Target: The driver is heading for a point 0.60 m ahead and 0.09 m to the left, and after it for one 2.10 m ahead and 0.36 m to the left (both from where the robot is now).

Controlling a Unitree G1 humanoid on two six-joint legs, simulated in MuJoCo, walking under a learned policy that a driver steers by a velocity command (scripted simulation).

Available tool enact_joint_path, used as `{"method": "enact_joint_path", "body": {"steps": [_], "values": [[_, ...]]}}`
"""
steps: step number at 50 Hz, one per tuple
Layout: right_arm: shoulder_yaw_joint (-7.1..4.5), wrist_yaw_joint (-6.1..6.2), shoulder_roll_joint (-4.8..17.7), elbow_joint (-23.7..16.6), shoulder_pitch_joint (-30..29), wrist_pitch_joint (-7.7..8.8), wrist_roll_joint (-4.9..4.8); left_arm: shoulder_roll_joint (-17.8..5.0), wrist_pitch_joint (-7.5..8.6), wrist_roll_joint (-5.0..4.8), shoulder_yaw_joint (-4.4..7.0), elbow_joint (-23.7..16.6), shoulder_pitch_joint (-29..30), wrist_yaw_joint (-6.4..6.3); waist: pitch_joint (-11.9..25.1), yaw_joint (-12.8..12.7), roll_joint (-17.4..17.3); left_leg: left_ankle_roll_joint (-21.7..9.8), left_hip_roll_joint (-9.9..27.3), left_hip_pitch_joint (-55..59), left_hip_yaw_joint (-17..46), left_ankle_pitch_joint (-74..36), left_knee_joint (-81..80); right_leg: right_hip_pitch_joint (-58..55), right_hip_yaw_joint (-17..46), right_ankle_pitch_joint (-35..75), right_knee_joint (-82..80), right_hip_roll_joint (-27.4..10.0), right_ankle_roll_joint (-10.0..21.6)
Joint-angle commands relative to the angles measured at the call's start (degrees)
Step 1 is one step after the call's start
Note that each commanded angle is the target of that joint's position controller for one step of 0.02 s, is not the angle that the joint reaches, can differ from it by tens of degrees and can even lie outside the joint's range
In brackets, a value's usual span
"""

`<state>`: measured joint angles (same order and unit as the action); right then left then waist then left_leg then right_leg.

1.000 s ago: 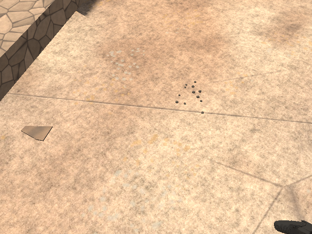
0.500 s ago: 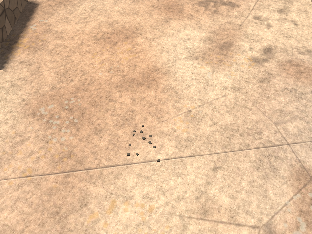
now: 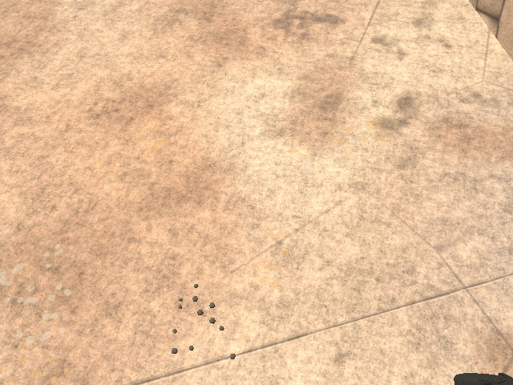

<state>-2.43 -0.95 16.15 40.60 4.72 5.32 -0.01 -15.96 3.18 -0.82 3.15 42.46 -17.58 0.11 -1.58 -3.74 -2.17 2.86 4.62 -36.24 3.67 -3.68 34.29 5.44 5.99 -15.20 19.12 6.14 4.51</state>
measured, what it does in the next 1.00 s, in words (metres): walks ahead: left foot, then right foot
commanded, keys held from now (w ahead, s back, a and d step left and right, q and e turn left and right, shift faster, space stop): w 0.58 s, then w+q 0.42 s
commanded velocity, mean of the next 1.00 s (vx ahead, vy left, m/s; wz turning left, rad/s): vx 0.50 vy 0.00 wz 0.08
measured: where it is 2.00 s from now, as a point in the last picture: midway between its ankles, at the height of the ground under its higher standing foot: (230, 178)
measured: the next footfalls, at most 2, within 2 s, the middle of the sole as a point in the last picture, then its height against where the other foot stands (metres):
left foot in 0.12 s outside the picture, level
right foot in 0.64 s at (333, 358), level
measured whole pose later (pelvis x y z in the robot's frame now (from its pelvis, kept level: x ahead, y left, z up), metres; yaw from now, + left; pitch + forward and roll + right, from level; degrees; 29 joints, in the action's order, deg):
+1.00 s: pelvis +0.55 +0.00 +0.00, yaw +8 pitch +1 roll -3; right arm -3.8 -0.9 16.9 44.1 9.9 1.5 -1.3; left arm -15.2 5.4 0.8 4.1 48.5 -18.1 0.0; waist -1.4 -3.2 -2.5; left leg 0.3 6.7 -39.9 3.5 0.8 48.0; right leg 0.7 -11.2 -13.1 13.1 1.8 1.8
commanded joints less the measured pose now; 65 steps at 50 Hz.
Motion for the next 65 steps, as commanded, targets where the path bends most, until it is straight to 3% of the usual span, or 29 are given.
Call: {"method": "enact_joint_path", "body": {"steps": [1, 4, 6, 7, 8, 9, 11, 12, 16, 22, 28, 30, 32, 33, 34, 35, 36, 37, 40, 46, 52, 56, 58, 59, 60, 61, 62, 63, 65], "values": [[-1.18, -0.73, 5.14, -5.55, -6.78, 1.49, -0.36, -9.46, 0.31, -0.24, 2.55, -1.16, -3.59, -0.28, 0.07, -1.51, 6.82, -1.81, -2.01, 4.09, -1.49, -0.09, -4.23, 0.50, 8.96, 14.16, -2.87, -16.08, 7.81], [-1.88, -0.98, 6.60, -5.08, -2.95, 1.95, -0.34, -9.99, -0.34, -0.04, 2.83, -0.59, -2.96, -0.52, 0.47, 1.30, 8.56, -4.70, -3.09, 7.92, -2.56, 6.56, -6.54, -3.80, 10.61, 22.65, 1.69, -17.82, 6.16], [-3.60, -0.43, 10.25, -2.02, 10.59, 2.23, 0.50, -7.49, -0.53, 0.51, 1.74, -1.55, -1.53, -0.53, 10.43, 8.04, 6.16, -9.21, -0.26, 28.83, -0.47, 3.52, -6.08, 1.01, 6.07, 30.88, 18.95, -12.32, 3.09], [-4.82, -0.28, 15.11, -1.02, 18.27, 2.08, 1.33, -3.87, 0.14, 0.58, 0.53, -2.52, -7.29, -0.59, 19.82, 8.15, -4.64, -16.93, 11.78, 50.50, 19.03, 8.02, -6.00, 18.89, 1.13, 14.12, 39.40, -4.66, -1.04], [-4.64, -0.82, 13.34, 1.16, 21.92, 1.47, 0.02, -3.33, 0.83, -0.19, 0.02, -2.15, -9.28, -0.46, 22.79, 8.46, -16.08, -21.44, 17.78, 57.37, 38.81, 21.62, -15.08, 32.29, 1.68, -17.10, 51.70, -0.53, -2.96], [-3.36, -0.78, 9.48, 0.71, 19.30, 1.24, -1.02, -8.31, 1.23, -1.05, 1.14, -2.75, -4.61, -0.21, 14.71, 9.47, -8.68, -18.98, 16.66, 52.32, 36.23, 31.39, -17.23, 38.47, 4.15, -15.51, 56.25, -4.16, -2.55], [-2.27, -0.54, 7.00, -0.20, 12.55, 0.48, 0.12, -8.06, 1.54, -0.32, 1.10, -4.92, 3.79, 0.00, 3.56, 7.57, -0.87, -16.27, 12.12, 37.05, 22.95, 24.60, -19.88, 38.35, -0.04, -6.80, 51.80, -9.13, -2.28], [-1.75, -0.54, 5.68, -0.37, 10.72, 0.63, 0.53, -7.65, 1.40, 0.36, 1.41, -4.85, 3.90, -0.02, 2.17, 5.92, -1.29, -15.72, 10.23, 32.66, 19.30, 19.31, -21.17, 35.81, -0.09, -3.88, 48.10, -11.05, -2.43], [-1.85, -0.39, 6.59, 0.78, 10.41, 1.19, -0.04, -4.50, 0.45, 0.51, 0.88, -4.21, 2.08, -0.08, 1.87, 3.70, -2.97, -16.67, 7.70, 27.49, 10.75, 6.32, -24.96, 32.27, -2.08, 0.78, 40.55, -12.66, -4.32], [-2.30, 0.51, 8.75, 3.57, 14.33, 0.18, -0.80, -2.11, 1.31, 0.51, -0.13, -6.59, 12.83, 0.50, -0.03, 7.17, -1.43, -14.42, 4.95, 28.89, 1.95, 0.02, -26.09, 30.87, -4.51, 18.21, 19.79, -11.47, -5.61], [-2.63, 0.89, 9.87, 6.83, 19.09, -1.56, -1.25, -2.87, 2.26, -0.21, -0.02, -9.50, 20.52, 2.31, -2.12, 8.86, -1.93, -13.43, 9.09, 37.70, 3.24, -2.39, -22.08, 31.08, -5.12, 15.72, 10.91, -9.31, -3.31], [-2.92, 1.21, 10.62, 7.24, 18.66, -2.14, -1.35, -4.31, 2.55, 0.02, 0.58, -9.24, 18.23, 2.55, -0.63, 6.73, -2.73, -12.32, 9.62, 39.49, 3.81, -10.53, -17.93, 25.93, -5.72, 11.64, 9.04, -7.96, -1.70], [-2.43, 1.42, 9.94, 6.77, 16.86, -2.47, -1.22, -8.53, 2.75, 0.62, 2.80, -5.63, 4.52, 1.77, 8.23, -0.82, -1.98, -9.78, 5.32, 33.93, 1.14, -20.46, -2.49, 4.23, -6.53, 13.78, 7.38, -7.16, 1.39], [-1.02, 1.45, 6.46, 4.85, 16.52, -2.17, 0.38, -13.09, 2.52, 1.48, 3.99, -4.01, -6.48, 0.96, 17.92, -4.65, 4.82, -7.56, 1.20, 21.21, -1.12, -2.74, 15.68, -14.46, 5.77, 16.63, 10.27, -18.98, 5.18], [0.64, 1.05, 0.54, 4.70, 24.85, -1.08, -0.50, -15.24, 2.08, 1.36, 4.28, -3.02, -7.50, 1.20, 25.03, -0.41, 19.66, -4.64, -7.38, 0.23, -0.60, 36.52, 33.28, -30.54, 30.16, 4.71, 4.77, -30.79, 13.02], [-0.96, 0.87, 7.32, 5.55, 20.59, -0.52, -1.83, -9.51, 1.86, 0.91, 2.97, -3.48, -7.46, 1.03, 21.21, -3.34, 12.43, -4.79, -4.65, -5.20, 5.02, 36.81, 38.84, -26.66, 30.93, -3.55, 0.99, -29.06, 10.78], [-1.82, 0.75, 9.37, 3.73, 15.29, -0.28, -2.69, -7.79, 1.89, 0.71, 2.27, -3.30, -3.98, 0.76, 12.65, -2.84, 10.14, -4.94, -2.38, -7.86, 3.80, 31.42, 39.16, -19.16, 22.18, -2.49, -0.73, -27.36, 8.51], [-1.77, 0.96, 8.56, 3.26, 12.78, -0.36, -2.33, -6.81, 2.00, 0.93, 1.84, -3.31, -0.17, 0.77, 8.32, -0.93, 6.69, -4.56, 0.00, -5.95, 2.52, 26.60, 37.11, -11.31, 16.36, 1.93, -2.79, -25.12, 7.48], [-2.06, 1.08, 5.65, 4.11, 14.88, -2.31, -1.90, -3.91, 3.17, 1.57, 1.40, -2.49, 5.36, 1.06, 3.47, 3.64, 8.35, -3.45, 3.05, 1.28, 2.62, 20.18, 32.77, 1.25, 5.29, 9.05, -8.93, -21.29, 6.77], [-1.93, 0.77, 3.27, 1.79, 9.44, -3.64, -1.31, -6.34, 3.70, 1.83, 2.46, 0.75, 5.22, 0.05, -0.46, 3.95, 5.45, -1.96, 3.37, -3.34, 2.62, 7.17, 20.97, 2.03, -7.76, 18.57, -12.28, -20.30, 6.35], [-1.00, -1.43, 1.84, -2.57, -1.73, -3.13, -1.16, -9.17, 2.08, 0.69, 3.37, 3.40, 1.04, -0.76, -3.65, -0.30, 3.88, -4.01, 2.02, -3.08, -3.27, 1.58, 5.32, -4.93, -14.72, 20.44, -11.34, -21.61, 4.70], [-1.94, -2.39, 3.89, -5.00, -2.14, -3.48, -1.10, -11.53, 0.30, -0.48, 4.19, 4.20, 1.19, -1.06, -1.99, 1.69, 5.93, -7.48, -1.59, 0.68, -7.61, 11.24, 2.44, -11.70, -17.33, 40.03, -2.90, -23.25, 2.54], [-3.97, -2.18, 7.19, -3.21, 7.66, -3.83, -1.29, -12.66, -0.67, -0.97, 4.43, 3.79, 2.87, -1.41, 4.08, 7.86, 6.76, -10.41, -6.51, 14.43, -10.75, 14.34, 0.81, -10.32, -19.35, 54.56, 12.25, -21.64, 0.64], [-6.05, -1.34, 10.89, -0.61, 17.36, -4.11, -1.42, -11.50, -0.68, -0.80, 3.85, 3.51, 2.87, -1.60, 9.10, 12.64, 4.68, -12.71, -8.06, 29.97, -8.81, 11.21, -2.42, -2.43, -20.33, 48.47, 26.09, -19.11, -1.64], [-7.82, -0.13, 17.91, 0.33, 21.31, -4.43, -1.71, -5.30, 0.14, 1.66, 1.87, 1.03, -1.09, -1.30, 13.80, 10.15, -9.07, -20.12, 5.60, 50.03, 15.26, 12.65, -3.81, 20.71, -19.94, 10.46, 47.57, -12.38, -5.34], [-7.04, -0.56, 18.08, -2.05, 19.79, -3.41, -1.52, -3.12, 2.42, 1.32, 0.49, -0.57, -0.77, -0.57, 22.60, 8.16, -10.92, -28.46, 14.57, 59.15, 44.00, 23.25, -14.86, 34.57, -6.14, -19.92, 59.92, -3.11, -6.53], [-5.56, -1.04, 13.20, -2.05, 19.25, -2.56, -1.05, -8.04, 4.03, -1.15, 1.68, -1.92, 6.39, 0.21, 18.45, 11.19, -4.12, -24.83, 13.78, 57.04, 39.30, 23.60, -18.20, 40.76, -0.56, -16.20, 61.42, -6.50, -5.03], [-4.84, -1.00, 10.80, -1.69, 16.91, -2.00, -0.91, -7.81, 4.85, -1.93, 1.47, -2.36, 8.05, 0.41, 11.87, 9.65, -2.46, -22.47, 12.12, 49.62, 30.67, 19.98, -18.00, 41.53, -1.48, -10.97, 57.68, -9.17, -3.67], [-3.32, -0.64, 6.27, -2.79, 9.69, -1.70, -0.45, -8.04, 4.50, 0.32, 1.97, -0.51, 6.73, -0.25, 5.70, 4.89, 0.36, -19.15, 7.83, 34.54, 18.58, 7.29, -18.72, 33.89, -1.94, -3.94, 48.46, -13.67, -3.90]]}}
Over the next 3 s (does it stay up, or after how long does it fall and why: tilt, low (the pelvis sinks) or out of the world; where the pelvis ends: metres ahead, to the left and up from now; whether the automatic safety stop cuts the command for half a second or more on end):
stays up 1.63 0.31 0.00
